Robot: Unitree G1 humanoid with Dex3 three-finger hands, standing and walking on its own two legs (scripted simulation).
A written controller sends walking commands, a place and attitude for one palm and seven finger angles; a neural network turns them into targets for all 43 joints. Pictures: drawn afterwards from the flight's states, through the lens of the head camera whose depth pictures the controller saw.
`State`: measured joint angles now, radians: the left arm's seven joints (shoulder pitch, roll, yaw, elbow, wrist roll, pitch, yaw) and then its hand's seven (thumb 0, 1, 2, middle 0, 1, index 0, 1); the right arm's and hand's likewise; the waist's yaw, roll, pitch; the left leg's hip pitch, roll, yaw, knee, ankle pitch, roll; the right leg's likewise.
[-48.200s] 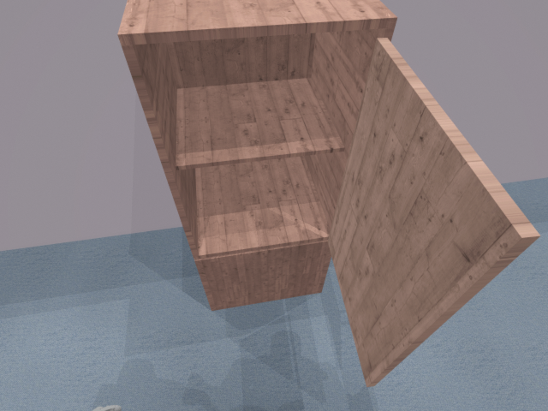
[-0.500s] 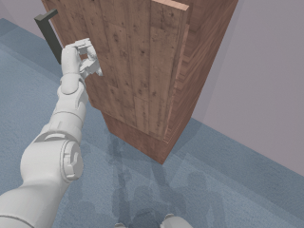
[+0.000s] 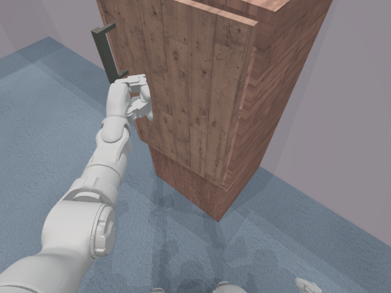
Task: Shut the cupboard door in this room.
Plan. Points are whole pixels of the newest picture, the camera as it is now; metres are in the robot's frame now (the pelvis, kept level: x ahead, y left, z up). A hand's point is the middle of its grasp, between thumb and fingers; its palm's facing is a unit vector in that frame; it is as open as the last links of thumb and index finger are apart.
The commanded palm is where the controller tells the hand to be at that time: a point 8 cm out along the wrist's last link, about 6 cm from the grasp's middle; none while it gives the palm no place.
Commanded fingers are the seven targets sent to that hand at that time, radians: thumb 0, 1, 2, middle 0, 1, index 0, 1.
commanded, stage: draw the hand back to the body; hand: left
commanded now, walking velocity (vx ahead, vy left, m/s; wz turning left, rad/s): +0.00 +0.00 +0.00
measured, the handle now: (112, 55) +0.68 +0.17 +0.10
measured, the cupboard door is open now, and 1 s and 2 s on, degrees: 5 5 5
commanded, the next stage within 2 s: step back with the hand held close in 1.62 s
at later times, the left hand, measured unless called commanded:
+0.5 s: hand (94, 135) +0.37 +0.15 +0.16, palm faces -0.04 -1.00 -0.04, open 3.1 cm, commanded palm +0.33 +0.20 +0.15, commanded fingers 0.00 0.90 0.90 -1.19 -1.38 -1.19 -1.38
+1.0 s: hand out of the picture +0.27 +0.24 +0.18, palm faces +0.31 -0.90 -0.29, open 4.3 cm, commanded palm +0.22 +0.29 +0.20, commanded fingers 0.00 0.90 0.90 -0.50 -0.63 -0.50 -0.63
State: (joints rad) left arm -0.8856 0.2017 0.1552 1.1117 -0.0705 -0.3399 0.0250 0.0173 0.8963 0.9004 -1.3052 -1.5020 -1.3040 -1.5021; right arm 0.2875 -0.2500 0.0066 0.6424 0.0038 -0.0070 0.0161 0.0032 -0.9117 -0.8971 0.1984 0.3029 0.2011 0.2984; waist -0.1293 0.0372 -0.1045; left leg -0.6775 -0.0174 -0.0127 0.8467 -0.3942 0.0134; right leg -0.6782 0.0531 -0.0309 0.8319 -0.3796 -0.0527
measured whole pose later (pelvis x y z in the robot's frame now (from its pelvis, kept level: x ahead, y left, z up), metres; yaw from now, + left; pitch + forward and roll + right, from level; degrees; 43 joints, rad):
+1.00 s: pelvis +0.02 +0.02 +0.04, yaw +0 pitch -3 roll +0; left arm 0.22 0.30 0.18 -0.19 -0.07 -0.04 0.07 0.02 0.89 0.90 -0.77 -0.92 -0.77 -0.92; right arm 0.18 -0.21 0.07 0.60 0.01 0.00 -0.07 0.01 -0.91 -0.90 0.20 0.30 0.20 0.30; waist 0.05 0.07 -0.01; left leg -0.12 -0.05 -0.01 0.43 -0.26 0.04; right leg -0.11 0.02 -0.01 0.41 -0.25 -0.02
